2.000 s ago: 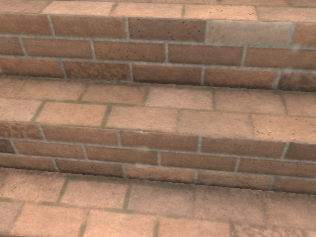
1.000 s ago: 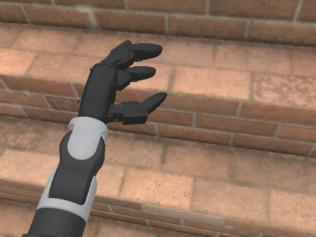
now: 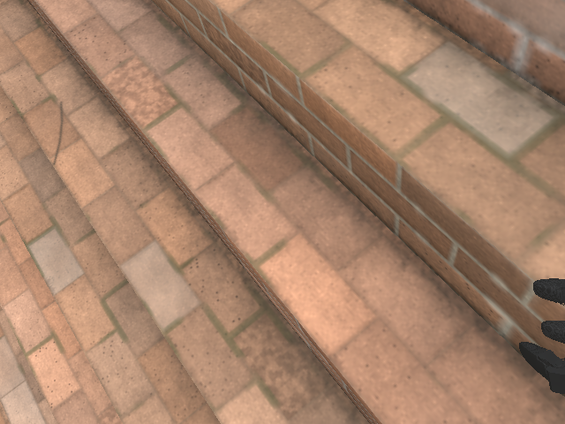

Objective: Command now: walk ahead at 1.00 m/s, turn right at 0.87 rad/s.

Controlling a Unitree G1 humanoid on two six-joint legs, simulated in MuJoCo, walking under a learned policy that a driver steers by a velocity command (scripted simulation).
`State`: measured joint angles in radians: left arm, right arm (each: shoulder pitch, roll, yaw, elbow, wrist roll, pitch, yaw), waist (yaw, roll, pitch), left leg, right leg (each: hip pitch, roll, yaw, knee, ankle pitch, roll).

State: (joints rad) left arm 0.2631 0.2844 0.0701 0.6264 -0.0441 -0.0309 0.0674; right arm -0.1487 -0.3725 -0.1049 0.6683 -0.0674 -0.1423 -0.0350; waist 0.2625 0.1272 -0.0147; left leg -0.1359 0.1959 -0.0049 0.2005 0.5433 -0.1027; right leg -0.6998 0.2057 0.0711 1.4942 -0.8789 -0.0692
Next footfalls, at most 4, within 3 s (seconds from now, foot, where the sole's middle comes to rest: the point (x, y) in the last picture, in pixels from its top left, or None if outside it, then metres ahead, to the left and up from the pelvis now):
0.18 left None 0.23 0.08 -0.41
0.54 right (413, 382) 0.34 -0.02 -0.39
0.88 right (355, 308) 0.43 0.09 -0.39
1.06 left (91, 384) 0.27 0.72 -0.79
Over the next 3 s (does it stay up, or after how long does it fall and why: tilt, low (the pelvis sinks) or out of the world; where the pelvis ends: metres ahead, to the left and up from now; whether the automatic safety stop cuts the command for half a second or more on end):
falls after 1.88 s (tilt)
